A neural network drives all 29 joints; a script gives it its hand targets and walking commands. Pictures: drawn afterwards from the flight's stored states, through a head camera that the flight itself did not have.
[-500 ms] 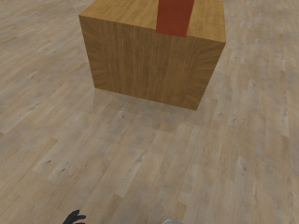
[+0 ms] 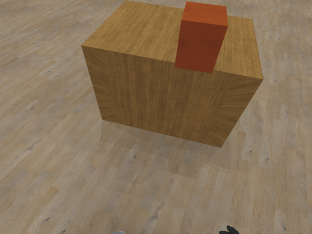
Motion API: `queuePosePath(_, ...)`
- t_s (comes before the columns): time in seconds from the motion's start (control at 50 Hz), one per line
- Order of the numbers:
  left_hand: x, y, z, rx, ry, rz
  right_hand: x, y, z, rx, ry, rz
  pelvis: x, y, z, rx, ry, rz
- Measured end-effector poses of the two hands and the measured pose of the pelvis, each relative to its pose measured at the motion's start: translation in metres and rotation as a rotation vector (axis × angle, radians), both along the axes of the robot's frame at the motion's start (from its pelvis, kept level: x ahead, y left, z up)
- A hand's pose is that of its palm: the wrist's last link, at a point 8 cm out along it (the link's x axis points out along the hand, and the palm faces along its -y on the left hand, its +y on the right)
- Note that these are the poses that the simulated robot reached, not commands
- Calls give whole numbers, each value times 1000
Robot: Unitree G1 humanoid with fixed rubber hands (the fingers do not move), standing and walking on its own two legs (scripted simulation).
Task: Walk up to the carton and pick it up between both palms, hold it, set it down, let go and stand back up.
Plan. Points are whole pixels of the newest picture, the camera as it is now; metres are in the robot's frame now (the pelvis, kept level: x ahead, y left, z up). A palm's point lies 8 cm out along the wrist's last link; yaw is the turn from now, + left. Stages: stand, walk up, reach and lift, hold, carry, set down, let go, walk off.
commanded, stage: walk up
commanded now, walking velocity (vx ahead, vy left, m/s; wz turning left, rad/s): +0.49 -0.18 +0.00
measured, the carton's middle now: (199, 37) +0.94 -0.21 +0.02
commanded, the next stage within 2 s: none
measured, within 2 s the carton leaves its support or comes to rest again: neither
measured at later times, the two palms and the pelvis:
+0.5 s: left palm (114, 151) +0.40 +0.14 -0.13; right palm (261, 222) +0.18 -0.32 -0.14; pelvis +0.29 -0.09 -0.01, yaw +1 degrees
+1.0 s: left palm (116, 153) +0.38 +0.13 -0.10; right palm (228, 122) +0.54 -0.30 -0.12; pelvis +0.46 -0.09 +0.03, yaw +1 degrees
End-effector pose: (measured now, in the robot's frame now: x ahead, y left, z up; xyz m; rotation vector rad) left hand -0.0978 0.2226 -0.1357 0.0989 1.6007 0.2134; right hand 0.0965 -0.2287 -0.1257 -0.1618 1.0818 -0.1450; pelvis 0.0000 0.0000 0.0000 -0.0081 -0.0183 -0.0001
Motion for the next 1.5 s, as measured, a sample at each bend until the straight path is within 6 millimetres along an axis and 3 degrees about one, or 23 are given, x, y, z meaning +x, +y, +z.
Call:
queuePosePath(0.06,81,15,1,-5,-114,-58,-29,-18,12,-57,137,-75,34,1,11,-22,-4,8)
queuePosePath(0.14,193,16,7,-22,-299,-96,-62,-26,29,-86,314,-124,77,-2,23,-39,-6,17)
queuePosePath(0.22,271,2,12,-50,-384,-112,-68,-23,38,-66,415,-157,122,-12,27,-45,-2,14)
queuePosePath(0.28,320,-16,11,-72,-401,-136,-54,-22,36,-41,448,-189,155,-24,25,-39,4,9)
queuePosePath(0.36,396,-47,10,-88,-439,-187,-21,-29,24,5,477,-222,201,-45,17,-17,21,11)
queuePosePath(0.46,491,-78,8,-15,-535,-211,43,-66,-7,38,531,-201,268,-82,-6,12,39,21)
queuePosePath(0.5,499,-81,8,33,-524,-191,87,-87,-17,41,507,-167,288,-95,-9,16,28,11)
queuePosePath(0.58,468,-78,25,95,-381,-109,201,-116,-16,39,343,-80,323,-109,8,37,12,22)
queuePosePath(0.64,442,-87,34,105,-267,-62,282,-125,-7,40,215,-9,346,-117,19,43,7,27)
queuePosePath(0.7,427,-106,37,78,-193,-33,340,-127,0,41,137,21,365,-121,25,46,3,17)
queuePosePath(0.74,426,-116,37,61,-171,-19,365,-125,3,47,118,26,378,-122,26,46,-1,16)
queuePosePath(0.8,435,-124,38,48,-167,0,386,-117,3,61,130,31,396,-120,28,50,3,9)
queuePosePath(0.94,463,-100,47,92,-151,28,422,-89,-1,110,150,41,436,-99,30,59,18,12)
queuePosePath(1.1,493,-74,10,5,-63,53,492,-52,2,21,67,57,488,-61,11,6,28,33)
queuePosePath(1.14,509,-63,5,-2,-53,42,495,-45,7,1,63,44,492,-56,12,17,22,26)
queuePosePath(1.18,527,-53,4,-1,-56,22,485,-45,12,-17,86,13,495,-53,16,2,19,18)
queuePosePath(1.32,612,-28,2,18,-197,-68,412,-83,28,-130,258,-105,497,-60,21,-35,9,13)
queuePosePath(1.42,658,-43,9,20,-313,-114,382,-114,27,-146,299,-145,493,-79,19,-33,5,8)
queuePosePath(1.5,678,-72,17,35,-370,-152,374,-141,14,-117,289,-168,489,-103,14,-15,6,-2)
